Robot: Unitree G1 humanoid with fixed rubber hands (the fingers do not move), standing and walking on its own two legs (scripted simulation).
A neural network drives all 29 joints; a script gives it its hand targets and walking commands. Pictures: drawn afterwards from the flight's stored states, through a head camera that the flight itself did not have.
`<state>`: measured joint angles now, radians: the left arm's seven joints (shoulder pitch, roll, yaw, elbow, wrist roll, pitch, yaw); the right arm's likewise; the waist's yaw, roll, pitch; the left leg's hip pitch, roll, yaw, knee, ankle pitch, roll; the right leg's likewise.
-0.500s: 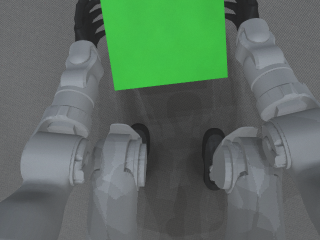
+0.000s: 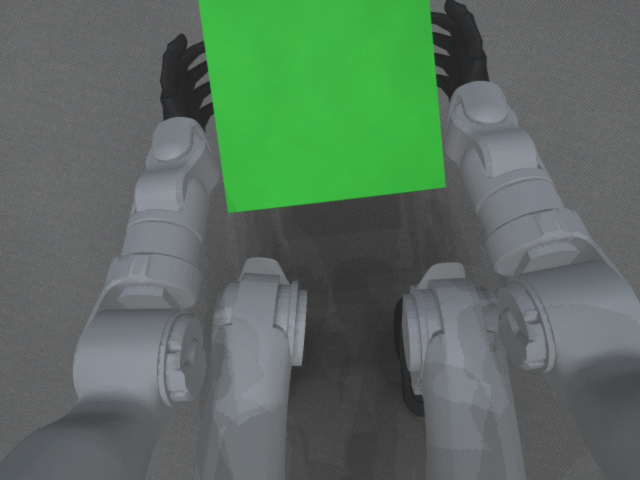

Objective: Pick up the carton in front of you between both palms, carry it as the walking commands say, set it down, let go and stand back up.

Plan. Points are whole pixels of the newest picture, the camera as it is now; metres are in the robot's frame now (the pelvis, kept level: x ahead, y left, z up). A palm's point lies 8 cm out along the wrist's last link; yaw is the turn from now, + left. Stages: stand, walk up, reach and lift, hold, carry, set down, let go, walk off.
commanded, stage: reach and lift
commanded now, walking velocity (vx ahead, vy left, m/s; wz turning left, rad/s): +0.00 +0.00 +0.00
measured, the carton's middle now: (326, 121) +0.50 +0.03 -0.19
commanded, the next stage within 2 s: none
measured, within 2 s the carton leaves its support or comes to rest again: neither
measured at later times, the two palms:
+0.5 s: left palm (77, 73) +0.46 +0.18 +0.07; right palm (585, 27) +0.48 -0.12 +0.07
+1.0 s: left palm out of the picture +0.43 +0.16 +0.24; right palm out of the picture +0.44 -0.14 +0.24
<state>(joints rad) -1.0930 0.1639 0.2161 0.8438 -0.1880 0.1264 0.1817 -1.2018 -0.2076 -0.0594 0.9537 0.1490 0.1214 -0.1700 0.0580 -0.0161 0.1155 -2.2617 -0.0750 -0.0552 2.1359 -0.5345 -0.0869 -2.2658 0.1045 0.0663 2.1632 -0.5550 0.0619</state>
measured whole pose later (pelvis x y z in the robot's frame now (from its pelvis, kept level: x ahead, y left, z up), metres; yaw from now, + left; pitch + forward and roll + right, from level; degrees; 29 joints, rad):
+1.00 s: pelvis +0.07 +0.00 +0.28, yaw +0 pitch +28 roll +0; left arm -0.53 -0.08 0.35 0.64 0.15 0.28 0.06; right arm -0.55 0.09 -0.33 0.67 -0.15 0.25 -0.08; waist 0.03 -0.02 -0.24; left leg -1.25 -0.09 -0.12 1.23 -0.46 -0.05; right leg -1.24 0.11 0.12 1.24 -0.48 0.03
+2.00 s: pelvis +0.09 +0.01 +0.40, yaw -1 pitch -3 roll +0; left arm -0.34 -0.16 0.32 0.40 0.30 0.62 0.00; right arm -0.34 0.17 -0.32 0.41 -0.30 0.60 0.01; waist 0.00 -0.01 -0.01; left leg -0.19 -0.05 -0.13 0.45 -0.21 -0.01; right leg -0.18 0.05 0.15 0.47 -0.23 0.01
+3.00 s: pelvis +0.10 +0.01 +0.40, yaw -1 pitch -7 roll +0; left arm -0.29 -0.16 0.25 0.26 0.28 0.77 -0.01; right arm -0.29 0.16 -0.25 0.26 -0.29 0.75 0.01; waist 0.00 0.00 0.00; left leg -0.06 -0.04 -0.13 0.37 -0.18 -0.01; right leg -0.05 0.04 0.14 0.37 -0.20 0.01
